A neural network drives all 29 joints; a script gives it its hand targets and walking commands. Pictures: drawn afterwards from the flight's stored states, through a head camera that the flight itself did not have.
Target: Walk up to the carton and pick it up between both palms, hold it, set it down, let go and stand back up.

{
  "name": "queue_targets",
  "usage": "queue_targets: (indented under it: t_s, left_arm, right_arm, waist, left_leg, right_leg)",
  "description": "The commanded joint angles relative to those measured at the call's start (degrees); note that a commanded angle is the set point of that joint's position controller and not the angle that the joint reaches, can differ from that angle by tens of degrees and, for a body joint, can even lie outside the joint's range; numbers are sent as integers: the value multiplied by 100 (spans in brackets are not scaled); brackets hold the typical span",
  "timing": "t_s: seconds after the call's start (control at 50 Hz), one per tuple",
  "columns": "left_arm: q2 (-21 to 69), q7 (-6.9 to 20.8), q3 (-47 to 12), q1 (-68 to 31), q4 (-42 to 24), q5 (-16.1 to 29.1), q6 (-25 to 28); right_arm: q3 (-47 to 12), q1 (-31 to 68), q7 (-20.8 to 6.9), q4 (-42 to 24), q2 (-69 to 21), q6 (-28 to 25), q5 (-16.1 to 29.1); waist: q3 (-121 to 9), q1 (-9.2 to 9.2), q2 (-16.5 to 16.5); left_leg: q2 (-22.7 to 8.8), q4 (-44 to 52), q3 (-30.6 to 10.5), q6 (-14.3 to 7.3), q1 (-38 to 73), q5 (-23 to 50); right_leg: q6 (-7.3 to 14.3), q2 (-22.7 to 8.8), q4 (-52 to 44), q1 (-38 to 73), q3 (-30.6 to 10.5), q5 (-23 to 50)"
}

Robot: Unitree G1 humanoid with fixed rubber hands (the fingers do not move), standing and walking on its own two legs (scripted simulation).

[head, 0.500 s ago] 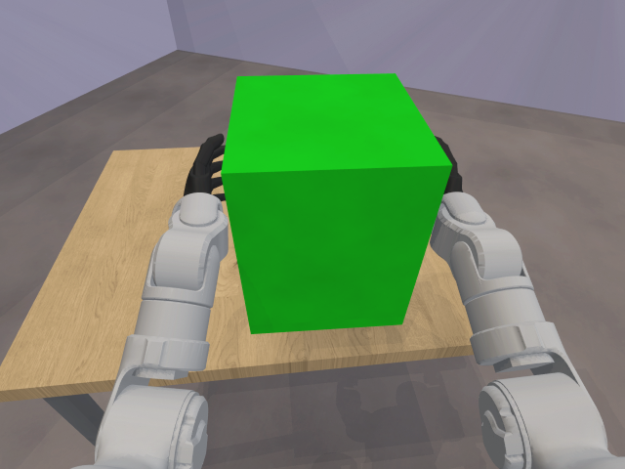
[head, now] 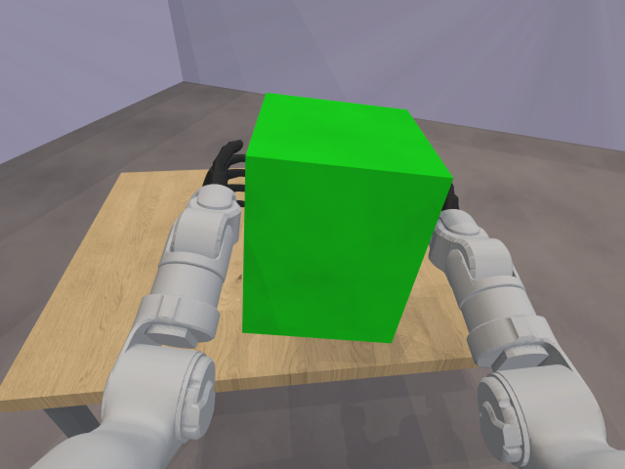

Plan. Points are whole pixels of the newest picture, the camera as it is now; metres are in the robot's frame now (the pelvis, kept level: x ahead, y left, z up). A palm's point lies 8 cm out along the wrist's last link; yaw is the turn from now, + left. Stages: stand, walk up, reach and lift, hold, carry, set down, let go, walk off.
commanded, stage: hold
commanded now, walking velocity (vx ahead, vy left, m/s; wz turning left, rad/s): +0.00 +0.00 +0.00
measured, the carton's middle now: (328, 216) +0.40 +0.02 +0.17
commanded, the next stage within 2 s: none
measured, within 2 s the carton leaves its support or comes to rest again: neither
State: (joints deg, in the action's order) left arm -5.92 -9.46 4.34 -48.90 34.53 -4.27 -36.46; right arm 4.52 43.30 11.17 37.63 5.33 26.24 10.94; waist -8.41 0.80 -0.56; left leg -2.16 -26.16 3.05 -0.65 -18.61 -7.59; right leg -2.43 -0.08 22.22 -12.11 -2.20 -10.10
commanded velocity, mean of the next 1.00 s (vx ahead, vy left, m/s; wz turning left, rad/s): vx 0.00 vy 0.00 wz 0.00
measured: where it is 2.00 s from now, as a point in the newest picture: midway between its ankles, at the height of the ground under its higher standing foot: outside the picture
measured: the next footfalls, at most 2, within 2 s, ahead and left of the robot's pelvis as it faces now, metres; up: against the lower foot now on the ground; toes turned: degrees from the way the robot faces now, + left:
none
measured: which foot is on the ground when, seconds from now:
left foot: down 0.00-1.00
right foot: down 0.00-1.00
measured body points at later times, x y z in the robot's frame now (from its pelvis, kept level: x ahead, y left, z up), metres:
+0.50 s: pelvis +0.03 +0.00 +0.00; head +0.00 +0.01 +0.45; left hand +0.41 +0.18 +0.20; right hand +0.43 -0.12 +0.21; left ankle +0.07 +0.10 -0.74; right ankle +0.02 -0.15 -0.74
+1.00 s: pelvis -0.01 +0.00 +0.00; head -0.05 +0.02 +0.45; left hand +0.37 +0.18 +0.22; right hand +0.38 -0.12 +0.20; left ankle +0.07 +0.10 -0.74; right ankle +0.02 -0.15 -0.74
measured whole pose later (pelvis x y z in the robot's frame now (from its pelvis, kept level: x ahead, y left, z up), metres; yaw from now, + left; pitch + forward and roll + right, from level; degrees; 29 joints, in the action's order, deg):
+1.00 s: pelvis -0.01 +0.00 +0.00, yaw +0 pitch -2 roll -2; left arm -4.9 -9.3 5.4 -40.4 12.3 -4.3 -43.8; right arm 5.0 37.1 13.0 19.9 2.8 30.9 11.4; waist -5.9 0.8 -0.5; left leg -2.2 -26.2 2.8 -0.6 -17.4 -7.4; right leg -2.4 0.0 21.2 -10.4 -2.2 -9.4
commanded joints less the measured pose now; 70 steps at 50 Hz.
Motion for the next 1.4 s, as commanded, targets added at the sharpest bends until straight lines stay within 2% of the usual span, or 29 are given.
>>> queue_targets:
  t_s: [0.0, 0.02, 0.04, 0.1, 0.16, 0.18, 0.2, 0.22, 0.24, 0.28, 0.36, 0.4, 0.46, 0.52, 0.54, 0.64, 0.74, 0.88, 0.96, 1.04, 1.06, 1.12, 1.14, 1.18, 1.2, 1.24, 1.28, 1.34, 1.38]
  left_arm:
    - [5712, 912, -1984, -4053, -1615, 915, 581]
    - [5822, 897, -2203, -4347, -2181, 1030, 674]
    - [5590, 883, -2020, -4304, -1992, 935, 639]
    - [5646, 856, -2301, -4142, -2591, 998, 547]
    - [5303, 937, -2129, -3943, -2602, 824, 419]
    - [5419, 932, -2471, -3998, -3152, 989, 449]
    - [5182, 956, -2255, -3947, -3127, 857, 331]
    - [5158, 1014, -2170, -3665, -2914, 829, 273]
    - [5203, 993, -2450, -3771, -3546, 1041, 325]
    - [5157, 1029, -2512, -3581, -3601, 948, 212]
    - [5078, 1061, -2723, -3262, -4202, 1022, 108]
    - [5038, 1051, -3049, -3554, -4520, 1172, 79]
    - [4815, 1089, -3037, -3224, -4838, 1128, -30]
    - [4867, 1148, -3104, -3154, -4842, 1143, -119]
    - [4645, 1174, -2875, -3231, -4711, 979, -126]
    - [4867, 1226, -3203, -2804, -4859, 1167, -138]
    - [4767, 1258, -3122, -3234, -5041, 1126, -103]
    - [4761, 1197, -2789, -4011, -4287, 1044, -31]
    - [4883, 1200, -2412, -4329, -3078, 877, 45]
    - [5015, 1318, -1855, -3880, -1636, 488, 55]
    - [5100, 1327, -1765, -4114, -1354, 536, 135]
    - [5312, 1279, -1538, -4395, -922, 486, 359]
    - [5227, 1265, -1325, -4056, -594, 387, 344]
    - [5553, 1193, -1609, -4543, -952, 567, 578]
    - [5417, 1157, -1401, -4291, -658, 533, 570]
    - [5615, 1088, -1765, -4621, -1165, 708, 714]
    - [5397, 1112, -1341, -4319, -722, 454, 662]
    - [5489, 1053, -1667, -4684, -1530, 680, 817]
    - [5315, 1048, -1529, -4397, -1391, 565, 751]
  right_arm:
    - [-2067, 6812, -835, -3061, -4034, -700, 786]
    - [-2178, 6898, -792, -3319, -4152, -793, 853]
    - [-2118, 6663, -765, -2931, -4025, -628, 831]
    - [-2434, 6370, -718, -3502, -4103, -547, 1032]
    - [-2305, 5695, -617, -2918, -3969, -277, 1057]
    - [-2447, 5804, -626, -3291, -4073, -381, 1102]
    - [-2352, 5253, -620, -2755, -3883, -146, 1098]
    - [-2402, 5144, -596, -2906, -3882, -93, 1108]
    - [-2702, 5244, -562, -3401, -4100, -138, 1248]
    - [-2688, 4877, -495, -3360, -3868, -34, 1301]
    - [-2959, 4489, -421, -3840, -3835, 116, 1479]
    - [-2840, 4376, -383, -3841, -3621, 147, 1386]
    - [-2861, 3754, -330, -3870, -3465, 341, 1346]
    - [-2712, 3820, -318, -3981, -3370, 334, 1289]
    - [-2511, 3624, -330, -3530, -3223, 436, 1087]
    - [-2845, 3856, -267, -4458, -3424, 299, 1224]
    - [-2733, 3987, -337, -4336, -3508, 271, 1131]
    - [-2270, 4722, -540, -3614, -3563, 174, 758]
    - [-1723, 5378, -735, -2776, -3564, 15, 428]
    - [-1441, 6042, -847, -2408, -3521, -246, 227]
    - [-1281, 6433, -839, -2420, -3509, -390, 164]
    - [-1229, 7128, -926, -2229, -3678, -626, 165]
    - [-1431, 7385, -936, -2390, -3757, -645, 277]
    - [-1346, 7451, -915, -2399, -3884, -865, 233]
    - [-1437, 7366, -942, -2318, -3880, -811, 295]
    - [-1470, 7381, -929, -2395, -3953, -951, 317]
    - [-1327, 7073, -923, -1840, -3848, -805, 256]
    - [-1556, 6956, -907, -2071, -4024, -930, 456]
    - [-1501, 6488, -865, -1651, -4066, -767, 418]
  waist:
    - [-3059, -78, 212]
    - [-3608, -181, 272]
    - [-2978, -185, 361]
    - [-3372, -204, 380]
    - [-2795, -372, 439]
    - [-3302, -418, 520]
    - [-2876, -432, 563]
    - [-2795, -427, 388]
    - [-3380, -404, 411]
    - [-2970, -526, 684]
    - [-3219, -559, 637]
    - [-3270, -863, 904]
    - [-3233, -967, 864]
    - [-3462, -981, 898]
    - [-2790, -985, 757]
    - [-3450, -1020, 875]
    - [-3313, -891, 755]
    - [-2998, -754, 592]
    - [-2582, -667, 526]
    - [-1821, -450, 274]
    - [-1775, -505, 294]
    - [-1897, -259, 317]
    - [-1917, 10, 59]
    - [-2478, -270, 306]
    - [-2154, -110, 71]
    - [-2520, -261, 296]
    - [-1973, -194, 170]
    - [-2700, -277, 233]
    - [-2182, -332, 276]
  left_leg:
    - [214, 777, -644, 264, 2310, -120]
    - [210, 627, -732, 302, 2598, 325]
    - [262, 668, -630, 309, 2539, 318]
    - [268, 468, -684, 363, 2789, 936]
    - [294, 512, -613, 391, 2719, 963]
    - [250, 429, -656, 480, 2852, 1429]
    - [298, 475, -603, 473, 2825, 1350]
    - [328, 491, -576, 448, 2736, 1310]
    - [332, 315, -588, 461, 2871, 1933]
    - [311, 254, -660, 550, 2972, 2296]
    - [334, 157, -658, 576, 3105, 2760]
    - [250, -8, -760, 725, 3250, 3195]
    - [246, -38, -760, 761, 3343, 3446]
    - [231, 3, -730, 776, 3318, 3141]
    - [228, 157, -683, 776, 3020, 2686]
    - [264, -9, -713, 768, 3157, 3191]
    - [304, 150, -604, 707, 2975, 2513]
    - [150, 587, -576, 506, 2512, 423]
    - [41, 1049, -658, 374, 2120, -1250]
    - [-67, 1463, -862, 129, 1569, -2126]
    - [23, 1434, -772, 87, 1546, -2084]
    - [43, 1457, -887, -3, 1469, -2348]
    - [41, 1498, -799, -130, 1335, -2518]
    - [-24, 1352, -837, -11, 1637, -2103]
    - [12, 1356, -756, -51, 1529, -2061]
    - [9, 1221, -807, 57, 1749, -1592]
    - [63, 1350, -695, -42, 1635, -2061]
    - [112, 1096, -699, 76, 2032, -1160]
    - [198, 1052, -609, 126, 2091, -1004]
  right_leg:
    - [240, 582, -810, -152, 325, -173]
    - [213, 592, -735, -56, 288, 279]
    - [217, 583, -873, -360, 302, -70]
    - [201, 657, -813, -132, 326, 316]
    - [173, 622, -803, -67, 272, 253]
    - [139, 673, -686, 56, 326, 717]
    - [125, 656, -749, 47, 309, 542]
    - [92, 643, -786, 131, 281, 575]
    - [67, 675, -650, 361, 309, 1246]
    - [88, 681, -638, 174, 267, 1237]
    - [40, 668, -600, 382, 262, 1734]
    - [91, 700, -570, 32, 276, 1774]
    - [88, 696, -525, 146, 227, 2004]
    - [117, 671, -567, 179, 226, 1850]
    - [79, 619, -617, 7, 261, 1540]
    - [126, 607, -536, 330, 183, 2187]
    - [107, 572, -506, 449, 205, 1829]
    - [152, 458, -559, -34, 264, 207]
    - [166, 373, -645, -393, 329, -783]
    - [127, 471, -552, 84, 384, -802]
    - [127, 388, -706, -1, 327, -960]
    - [127, 514, -571, 91, 368, -979]
    - [100, 522, -539, 243, 366, -982]
    - [124, 563, -481, 104, 413, -654]
    - [126, 550, -601, 83, 365, -832]
    - [125, 562, -578, 74, 390, -422]
    - [114, 550, -695, 12, 385, -823]
    - [118, 582, -670, 48, 375, -372]
    - [135, 497, -853, -63, 335, -561]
